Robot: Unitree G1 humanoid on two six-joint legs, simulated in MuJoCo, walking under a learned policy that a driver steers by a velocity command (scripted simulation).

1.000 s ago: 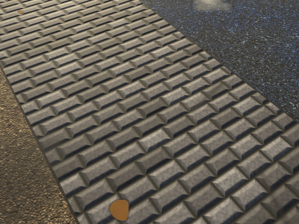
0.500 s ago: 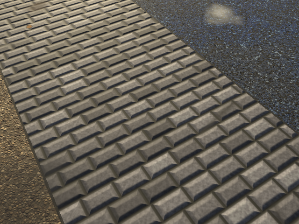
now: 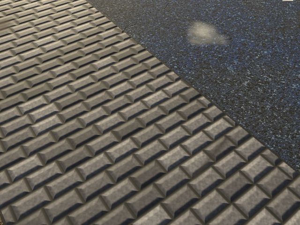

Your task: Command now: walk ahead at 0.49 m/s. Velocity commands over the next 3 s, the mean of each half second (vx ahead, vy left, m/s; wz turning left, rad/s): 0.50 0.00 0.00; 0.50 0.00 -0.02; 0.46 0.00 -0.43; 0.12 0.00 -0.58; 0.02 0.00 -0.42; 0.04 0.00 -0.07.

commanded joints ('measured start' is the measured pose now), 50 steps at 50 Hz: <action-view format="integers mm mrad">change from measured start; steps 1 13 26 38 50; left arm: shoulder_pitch -8 -72 119 262 163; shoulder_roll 39 104 110 144 68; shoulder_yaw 10 28 27 40 32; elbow -48 -100 12 95 43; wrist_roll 6 -12 14 -10 -26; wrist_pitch -5 -38 -34 5 4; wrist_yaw -1 -56 -40 -8 -7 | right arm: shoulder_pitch -27 54 -112 -439 -149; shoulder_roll -142 -189 -96 -87 -88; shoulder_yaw -23 -40 -35 -25 -43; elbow -59 -23 -129 -242 -127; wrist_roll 5 21 12 27 -10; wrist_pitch -11 39 31 4 -17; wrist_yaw -22 -37 -38 9 3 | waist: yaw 33 77 24 99 47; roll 73 123 -4 -23 122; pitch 68 -4 25 103 -35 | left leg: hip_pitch -71 182 -574 -566 -14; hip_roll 281 315 247 179 339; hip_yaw -194 -135 -124 -77 -268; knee -169 146 747 277 -88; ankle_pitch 117 492 30 140 70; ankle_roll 151 67 -64 -29 111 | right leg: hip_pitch -22 300 554 782 122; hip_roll -19 128 -76 -122 1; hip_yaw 2 -99 90 23 61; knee -175 -580 -941 -877 120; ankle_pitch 162 34 218 196 -140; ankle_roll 18 -62 -205 -147 -29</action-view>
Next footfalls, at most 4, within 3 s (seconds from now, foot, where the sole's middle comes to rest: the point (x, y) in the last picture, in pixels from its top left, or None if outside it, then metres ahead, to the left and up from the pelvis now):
0.28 right None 0.34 -0.16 -0.78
0.84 left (132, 200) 0.65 0.08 -0.78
1.44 right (179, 148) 0.94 -0.17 -0.78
1.94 left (150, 124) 1.11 -0.02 -0.78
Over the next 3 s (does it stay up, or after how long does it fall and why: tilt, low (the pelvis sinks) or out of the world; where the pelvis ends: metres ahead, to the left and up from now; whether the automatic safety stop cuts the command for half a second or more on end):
stays up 0.95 -0.11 -0.02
